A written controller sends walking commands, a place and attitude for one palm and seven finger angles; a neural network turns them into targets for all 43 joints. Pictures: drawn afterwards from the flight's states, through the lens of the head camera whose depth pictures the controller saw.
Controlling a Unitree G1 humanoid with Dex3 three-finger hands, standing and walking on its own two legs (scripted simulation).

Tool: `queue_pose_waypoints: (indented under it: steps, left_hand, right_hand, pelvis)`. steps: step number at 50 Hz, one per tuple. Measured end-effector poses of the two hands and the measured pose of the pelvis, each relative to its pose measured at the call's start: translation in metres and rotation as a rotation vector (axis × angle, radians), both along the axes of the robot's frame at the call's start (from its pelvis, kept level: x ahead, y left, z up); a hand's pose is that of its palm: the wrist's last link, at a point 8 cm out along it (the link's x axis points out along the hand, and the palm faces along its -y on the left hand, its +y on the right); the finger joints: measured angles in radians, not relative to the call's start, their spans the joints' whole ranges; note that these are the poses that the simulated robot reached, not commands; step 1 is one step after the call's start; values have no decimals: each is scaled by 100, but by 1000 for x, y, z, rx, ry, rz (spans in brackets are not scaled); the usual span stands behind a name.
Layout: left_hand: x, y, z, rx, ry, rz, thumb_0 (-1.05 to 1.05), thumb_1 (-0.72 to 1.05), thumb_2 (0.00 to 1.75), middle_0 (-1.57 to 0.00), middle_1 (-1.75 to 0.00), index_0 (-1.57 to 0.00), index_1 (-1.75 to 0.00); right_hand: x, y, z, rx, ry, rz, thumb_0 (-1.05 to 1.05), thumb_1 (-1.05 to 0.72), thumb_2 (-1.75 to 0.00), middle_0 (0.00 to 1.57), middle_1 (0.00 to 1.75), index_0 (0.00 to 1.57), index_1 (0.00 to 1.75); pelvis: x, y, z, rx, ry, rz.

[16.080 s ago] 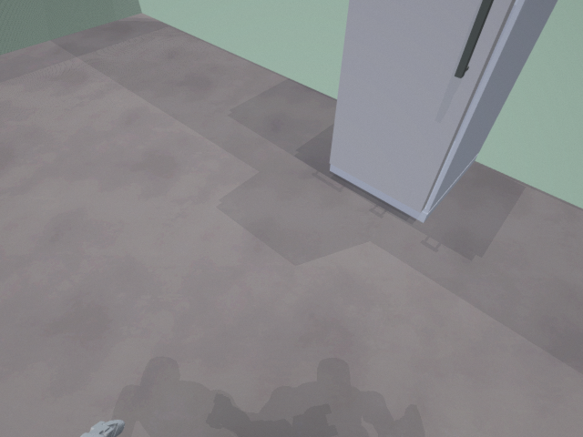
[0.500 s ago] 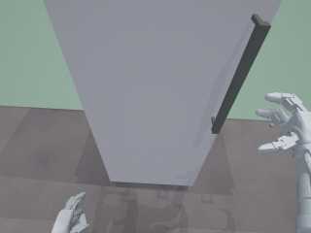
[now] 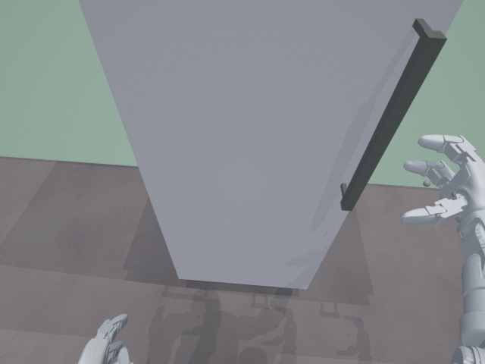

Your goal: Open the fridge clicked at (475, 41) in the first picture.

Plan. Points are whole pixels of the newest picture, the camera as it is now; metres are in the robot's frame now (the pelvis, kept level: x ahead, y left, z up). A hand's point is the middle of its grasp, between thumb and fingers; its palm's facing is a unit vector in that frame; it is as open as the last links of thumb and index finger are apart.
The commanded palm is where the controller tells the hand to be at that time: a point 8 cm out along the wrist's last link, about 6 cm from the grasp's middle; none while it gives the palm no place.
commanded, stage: move the hooked fingers beside the handle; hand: right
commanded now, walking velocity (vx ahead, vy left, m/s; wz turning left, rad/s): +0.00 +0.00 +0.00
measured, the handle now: (375, 136) +0.47 -0.19 +0.14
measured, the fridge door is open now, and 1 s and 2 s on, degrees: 0 0 0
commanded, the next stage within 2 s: none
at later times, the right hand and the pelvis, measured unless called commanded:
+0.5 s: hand (425, 179) +0.39 -0.25 +0.13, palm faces +0.03 +1.00 -0.02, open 14.0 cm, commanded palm +0.36 -0.30 +0.13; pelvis +0.00 +0.00 +0.00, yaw +1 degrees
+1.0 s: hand (416, 170) +0.40 -0.24 +0.14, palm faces +0.01 +1.00 -0.01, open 14.0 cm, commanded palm +0.37 -0.29 +0.13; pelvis +0.00 -0.01 +0.00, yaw +1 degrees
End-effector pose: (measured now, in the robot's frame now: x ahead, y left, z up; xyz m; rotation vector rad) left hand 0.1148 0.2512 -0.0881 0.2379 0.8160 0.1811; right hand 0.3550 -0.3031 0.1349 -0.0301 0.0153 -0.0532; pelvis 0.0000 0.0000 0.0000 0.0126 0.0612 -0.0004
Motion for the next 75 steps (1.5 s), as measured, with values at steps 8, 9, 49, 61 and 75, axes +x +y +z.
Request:
queue_pose_waypoints:
  steps: [8, 9, 49, 61, 75]
  left_hand:
    - [-17, 7, -6, 7, 52, 23, 2, 90, 90, -21, -30, -20, -30]
    - [-19, 8, -6, 6, 59, 28, 2, 90, 90, -21, -30, -20, -30]
    - [-22, -7, -8, -21, 75, 34, 1, 90, 90, -21, -30, -20, -30]
    - [-21, -3, -6, -5, 78, 29, 2, 90, 90, -21, -30, -20, -30]
    - [-14, 0, -4, -12, 42, 21, 1, 90, 90, -21, -30, -20, -30]
  right_hand:
    - [25, 7, 5, 19, -4, 27, -2, 50, -30, 30, 120, 30, 120]
    - [28, 8, 3, 19, 7, 26, -2, 50, -30, 30, 120, 30, 120]
    - [24, 11, 4, 17, -54, 45, -2, 50, -30, 30, 120, 30, 120]
    - [9, 9, 0, -3, -61, 21, -2, 50, -30, 30, 120, 29, 120]
    - [12, 11, -8, -2, 3, 8, -2, 50, -30, 30, 120, 30, 120]
  pelvis:
    - [-1, 2, -2, -1, 21, 1]
    - [-1, 2, -2, -1, 25, 3]
    - [3, -8, -2, 5, 30, 16]
    - [2, -7, -1, 6, 17, 12]
    - [-4, -1, -2, 1, 21, 13]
